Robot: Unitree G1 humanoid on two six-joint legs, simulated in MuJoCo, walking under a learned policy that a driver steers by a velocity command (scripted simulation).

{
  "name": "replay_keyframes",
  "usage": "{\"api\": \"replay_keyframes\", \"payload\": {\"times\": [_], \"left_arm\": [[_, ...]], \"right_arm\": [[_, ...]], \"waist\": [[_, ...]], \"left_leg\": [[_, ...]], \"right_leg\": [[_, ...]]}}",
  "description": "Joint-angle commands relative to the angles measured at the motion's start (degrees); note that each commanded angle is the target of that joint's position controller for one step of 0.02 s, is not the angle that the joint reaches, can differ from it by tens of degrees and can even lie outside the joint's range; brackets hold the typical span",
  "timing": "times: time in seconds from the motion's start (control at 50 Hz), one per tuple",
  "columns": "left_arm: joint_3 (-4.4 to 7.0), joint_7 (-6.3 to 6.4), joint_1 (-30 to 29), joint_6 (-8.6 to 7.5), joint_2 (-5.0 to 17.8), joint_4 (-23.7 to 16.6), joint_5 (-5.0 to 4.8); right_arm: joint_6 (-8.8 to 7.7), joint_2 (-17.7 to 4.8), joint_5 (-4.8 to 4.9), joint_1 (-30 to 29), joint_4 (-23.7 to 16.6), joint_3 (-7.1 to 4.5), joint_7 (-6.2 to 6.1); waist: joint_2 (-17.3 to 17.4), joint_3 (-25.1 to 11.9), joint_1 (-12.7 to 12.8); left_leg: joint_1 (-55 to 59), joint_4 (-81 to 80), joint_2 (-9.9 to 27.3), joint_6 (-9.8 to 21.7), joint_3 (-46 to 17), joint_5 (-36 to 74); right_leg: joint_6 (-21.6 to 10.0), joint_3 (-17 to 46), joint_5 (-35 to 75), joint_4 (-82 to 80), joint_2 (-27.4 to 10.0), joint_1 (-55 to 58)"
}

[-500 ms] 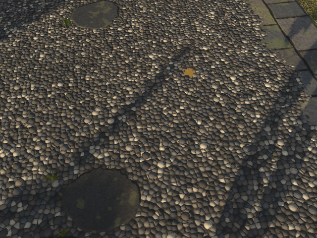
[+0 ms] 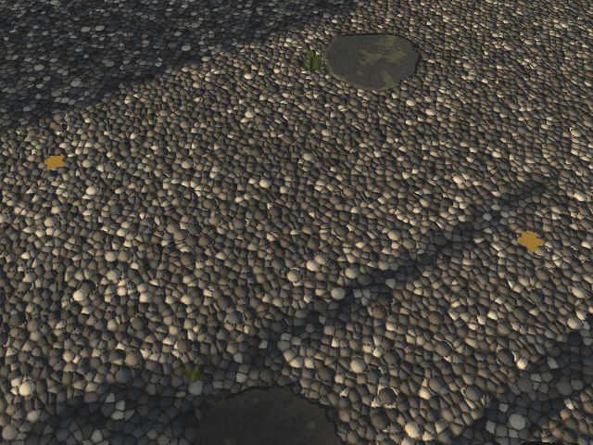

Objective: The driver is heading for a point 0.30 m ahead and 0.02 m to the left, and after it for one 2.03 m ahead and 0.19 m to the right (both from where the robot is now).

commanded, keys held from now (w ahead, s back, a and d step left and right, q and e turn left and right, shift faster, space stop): w+q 0.12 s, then q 0.08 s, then e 0.80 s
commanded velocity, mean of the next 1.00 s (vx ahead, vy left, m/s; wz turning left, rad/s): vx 0.18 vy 0.00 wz -0.09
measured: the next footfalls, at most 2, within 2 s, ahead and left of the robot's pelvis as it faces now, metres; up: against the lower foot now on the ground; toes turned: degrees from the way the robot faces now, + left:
right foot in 0.46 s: +0.41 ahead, -0.06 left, +0.00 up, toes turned +8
left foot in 0.86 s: +0.36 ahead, +0.16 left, +0.00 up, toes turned -11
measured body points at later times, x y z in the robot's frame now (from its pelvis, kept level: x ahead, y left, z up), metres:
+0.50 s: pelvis +0.24 +0.01 +0.01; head +0.27 +0.01 +0.46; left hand +0.37 +0.28 -0.09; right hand +0.37 -0.25 -0.11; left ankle +0.11 +0.08 -0.70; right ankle +0.37 -0.07 -0.71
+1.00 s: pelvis +0.29 +0.05 +0.03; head +0.32 +0.07 +0.48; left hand +0.48 +0.32 -0.08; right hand +0.36 -0.25 -0.07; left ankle +0.32 +0.17 -0.71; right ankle +0.30 -0.08 -0.64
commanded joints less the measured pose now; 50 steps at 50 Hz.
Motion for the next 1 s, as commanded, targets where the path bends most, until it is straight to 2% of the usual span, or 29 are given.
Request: {"api": "replay_keyframes", "payload": {"times": [0.02, 0.04, 0.06, 0.08, 0.1, 0.12, 0.2, 0.3, 0.38, 0.44, 0.46, 0.48, 0.5, 0.52, 0.54, 0.56, 0.58, 0.62, 0.66, 0.72, 0.78, 0.84, 0.86, 0.88, 0.9, 0.92, 0.94, 0.98, 1.0], "left_arm": [[-1.25, -0.66, 0.7, -3.35, 1.3, -9.0, 0.97], [-0.16, -1.26, -7.6, -5.32, 6.8, -10.1, -1.73], [-0.05, -1.44, -10.0, -6.19, 7.1, -10.9, -2.46], [-0.02, -0.87, -9.4, -6.29, 6.7, -9.6, -1.11], [0.53, -0.49, -8.7, -5.74, 7.2, -9.1, 0.30], [0.80, -0.58, -7.9, -4.98, 7.5, -9.0, 0.62], [0.64, -0.04, -10.6, -2.77, 5.2, -10.9, 1.72], [-1.03, -1.82, -16.0, -2.96, 2.4, -11.5, 1.01], [-0.88, -2.96, -16.8, -3.22, 4.6, -11.6, 0.96], [0.15, -3.48, -11.5, -3.72, 7.7, -10.7, 1.47], [0.97, -3.46, -7.9, -3.85, 10.2, -10.1, 1.80], [1.63, -3.36, -4.9, -3.61, 13.5, -10.6, 2.38], [1.21, -3.27, -3.2, -2.74, 12.9, -10.6, 2.84], [0.32, -3.10, -3.3, -1.94, 9.5, -11.3, 1.40], [0.24, -2.77, -6.8, -1.16, 8.8, -12.7, 0.53], [0.01, -2.37, -8.8, -0.21, 8.1, -13.6, 0.13], [-0.14, -1.89, -10.3, 0.60, 7.9, -14.3, 0.10], [0.17, -1.29, -11.7, 1.83, 8.5, -15.1, 1.02], [0.85, -0.60, -10.4, 2.42, 9.5, -15.6, 1.22], [1.60, 0.11, -10.0, 2.84, 10.7, -16.6, 0.42], [1.79, 0.39, -9.7, 3.63, 10.6, -17.3, 0.18], [1.77, 0.80, -10.3, 4.71, 10.2, -18.2, -0.37], [1.46, 0.93, -9.3, 4.92, 9.1, -18.3, -0.50], [0.81, 0.79, -9.0, 4.83, 6.6, -19.3, -0.45], [1.03, 0.40, -9.8, 3.93, 6.7, -21.3, -0.49], [2.29, 0.08, -7.6, 3.48, 10.8, -19.8, 0.36], [2.95, -0.10, -5.0, 3.88, 11.7, -18.0, -0.02], [2.47, 0.30, -2.9, 5.26, 9.2, -16.4, 0.19], [2.08, 0.16, -3.4, 5.59, 8.0, -16.8, 0.05]], "right_arm": [[-0.77, -19.7, -0.39, 20.1, 0.5, -5.53, -1.06], [-1.53, -14.0, -0.77, 20.9, 0.4, -3.93, -0.50], [-2.20, -11.6, -0.71, 18.5, 0.6, -3.23, -0.54], [-2.52, -9.7, -0.47, 13.9, -0.5, -2.58, -0.63], [-2.51, -7.7, -0.65, 10.4, -1.5, -1.91, -0.85], [-2.69, -7.0, -1.14, 9.6, -2.1, -1.54, -1.06], [-2.58, -10.4, -1.13, 10.8, -2.2, -2.26, -2.84], [-1.41, -7.2, -1.30, 14.1, -0.2, -1.00, -4.42], [-1.70, -7.4, -2.53, 13.0, 1.4, -0.42, -4.33], [-1.23, -8.6, -1.85, 9.9, 1.5, -0.69, -4.67], [-1.02, -9.0, -1.92, 10.4, 1.1, -0.77, -5.04], [-1.20, -8.3, -3.10, 12.3, -0.4, -0.53, -5.19], [-1.24, -5.0, -3.00, 17.2, -0.4, 0.56, -4.94], [-0.91, -8.2, -2.51, 16.6, -0.1, 0.25, -4.20], [-0.10, -9.0, -1.33, 13.0, -0.9, -0.18, -4.03], [0.79, -8.7, -1.33, 10.4, -1.3, -0.25, -4.29], [1.64, -8.7, -1.75, 8.6, -1.9, -0.51, -4.72], [2.49, -6.6, -1.87, 8.2, -2.6, -0.18, -5.25], [2.15, -5.3, -1.83, 8.8, -2.3, 0.13, -5.66], [1.69, -5.8, -1.65, 8.1, -2.2, 0.12, -5.66], [1.20, -6.4, -1.38, 7.5, -2.5, -0.10, -5.27], [0.21, -6.6, -1.06, 10.5, -1.6, -0.50, -4.46], [0.05, -8.5, -1.38, 12.2, -1.4, -1.13, -4.43], [0.24, -13.2, -2.99, 13.3, -1.8, -2.18, -4.78], [0.50, -15.4, -5.03, 10.6, -2.3, -2.73, -4.66], [0.11, -11.9, -5.27, 6.9, -4.5, -1.72, -4.98], [-0.04, -9.4, -4.20, 3.5, -5.6, -1.03, -5.33], [0.03, -7.9, -2.32, 1.8, -6.1, -0.40, -5.50], [0.22, -8.0, -2.34, 2.7, -6.0, -0.20, -5.63]], "waist": [[16.0, -22.5, -4.8], [5.9, -19.6, -8.7], [4.7, -12.9, -7.6], [-0.5, -9.4, -4.8], [-0.7, -7.3, -2.6], [1.1, -6.6, -1.4], [0.5, -4.7, -0.3], [4.6, -6.7, -4.1], [4.8, -5.5, -4.3], [4.3, -6.4, -0.7], [1.9, -9.0, 0.4], [-5.4, -14.3, -0.6], [-16.6, -19.7, -1.6], [-11.3, -22.1, -0.6], [-7.3, -16.6, -0.6], [-2.5, -12.8, -0.7], [-0.6, -9.5, -1.3], [-5.3, -7.0, -2.7], [-8.4, -8.7, -2.2], [-8.9, -11.0, -1.5], [-9.7, -10.4, -1.0], [-9.7, -9.2, -3.0], [-8.2, -9.2, -3.5], [1.8, -8.8, -2.8], [17.0, -6.4, -1.5], [12.2, -6.6, -0.6], [8.0, -6.2, 1.0], [5.7, -4.9, 0.7], [5.7, -4.3, 0.2]], "left_leg": [[51.9, -16.8, 18.7, 19.2, -51.7, -10.2], [50.7, -21.3, 18.1, 15.4, -49.1, -9.8], [44.7, -20.6, 16.3, 12.8, -40.2, -5.4], [35.8, -20.2, 13.7, 10.7, -33.2, 0.6], [28.7, -20.9, 11.6, 9.4, -28.1, 5.8], [23.9, -21.4, 10.3, 9.1, -25.4, 12.9], [17.0, -20.4, 7.2, 8.2, -17.7, 35.1], [18.4, -19.3, 4.4, 2.3, -10.4, 34.4], [23.5, -16.7, 8.2, 2.4, -11.8, 31.7], [27.3, -6.9, 8.0, 1.0, -11.3, 38.8], [26.1, 0.9, 4.6, -1.3, -9.4, 37.3], [17.1, 15.8, -1.4, -4.7, -7.0, 20.5], [0.3, 33.5, -8.5, -9.0, -6.3, -23.2], [-2.7, 38.9, -6.6, -8.9, -11.8, -28.2], [-6.4, 41.7, -4.5, -9.3, -12.2, -25.0], [-7.2, 39.8, -3.0, -9.4, -11.3, -22.2], [-6.1, 35.5, -1.6, -9.4, -11.1, -19.8], [-0.7, 23.4, -1.7, -9.4, -9.2, -17.0], [2.8, 16.1, -3.1, -10.0, -8.3, -15.7], [6.0, 9.0, -3.4, -10.4, -9.1, -11.2], [7.7, 3.3, -3.8, -10.1, -9.4, -9.9], [14.7, -9.3, -3.9, -8.1, -8.1, -4.2], [19.9, -13.8, -0.1, -6.4, -10.2, -3.1], [24.6, -17.8, 11.7, -1.2, -21.5, -5.5], [19.9, -22.4, 21.1, 6.4, -34.7, 1.6], [17.7, -21.4, 22.1, 7.8, -33.1, 5.7], [17.0, -19.7, 18.6, 5.1, -26.5, 8.0], [18.5, -17.9, 14.4, 2.4, -18.7, 11.2], [18.2, -17.7, 13.4, 2.6, -15.7, 14.2]], "right_leg": [[-1.3, 15.2, -9.9, 46.6, 9.1, -42.4], [-2.9, 21.8, -6.1, 48.8, 6.4, -49.1], [-4.5, 21.1, -0.4, 45.5, 4.1, -51.4], [-4.7, 21.6, 4.3, 40.7, 1.3, -47.2], [-4.3, 21.6, 7.1, 36.2, -0.2, -42.8], [-4.0, 21.8, 8.2, 34.5, -1.0, -38.6], [-0.3, 19.2, 13.2, 23.7, 1.9, -36.4], [-1.7, 16.8, 34.4, 3.3, 4.6, -30.2], [-4.3, 18.0, 32.0, -1.1, 4.8, -29.8], [-7.4, 16.3, 27.3, -6.2, 7.3, -25.7], [-9.2, 18.4, 41.1, -7.8, 6.0, -19.1], [-14.5, 28.9, 62.1, -5.1, -1.3, -7.0], [-25.7, 46.4, 70.8, -7.5, -13.2, 6.3], [-25.5, 50.7, 57.4, -10.5, -12.8, 5.5], [-23.4, 47.2, 44.4, -11.4, -10.6, 0.7], [-21.0, 44.4, 33.2, -13.8, -8.4, -5.6], [-19.2, 42.8, 24.7, -16.1, -7.1, -12.1], [-16.4, 39.6, 15.3, -18.7, -2.1, -19.6], [-16.0, 38.5, 15.0, -18.8, -0.4, -19.7], [-15.4, 40.1, 12.4, -18.4, -0.4, -19.2], [-14.4, 43.0, 8.7, -18.1, -0.3, -18.8], [-12.0, 43.6, 6.4, -15.8, 2.0, -21.0], [-9.8, 42.0, 3.6, -13.0, 4.2, -24.5], [-6.7, 35.1, -2.1, -2.1, 9.2, -33.2], [-4.2, 24.3, -7.4, 12.7, 15.5, -39.7], [-2.6, 26.6, -5.7, 24.3, 11.8, -38.8], [-1.9, 26.0, -2.4, 28.9, 11.6, -38.1], [0.1, 24.5, 2.5, 36.3, 10.9, -40.0], [0.9, 23.3, 3.6, 38.0, 10.4, -40.1]]}}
